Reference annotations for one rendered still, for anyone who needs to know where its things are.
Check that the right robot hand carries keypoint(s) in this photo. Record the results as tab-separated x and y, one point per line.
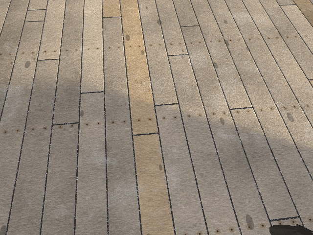
289	230

